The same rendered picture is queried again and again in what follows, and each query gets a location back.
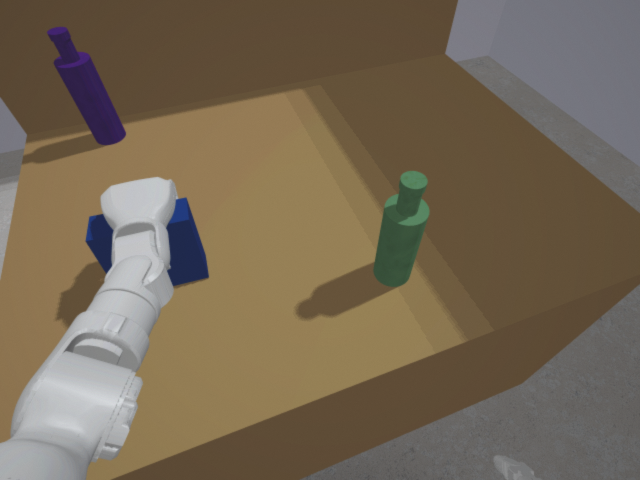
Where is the robot left forearm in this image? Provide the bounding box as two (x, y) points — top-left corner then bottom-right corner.
(11, 217), (174, 438)

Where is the table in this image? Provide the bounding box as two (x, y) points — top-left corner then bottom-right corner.
(0, 0), (640, 480)

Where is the left robot hand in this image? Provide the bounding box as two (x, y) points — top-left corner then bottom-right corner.
(100, 177), (179, 270)

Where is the sponge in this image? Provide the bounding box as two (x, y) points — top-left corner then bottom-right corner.
(86, 198), (209, 286)

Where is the right robot hand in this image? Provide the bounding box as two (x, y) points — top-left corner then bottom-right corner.
(494, 455), (543, 480)

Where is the robot left upper arm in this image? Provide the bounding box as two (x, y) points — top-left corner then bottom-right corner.
(0, 351), (143, 480)

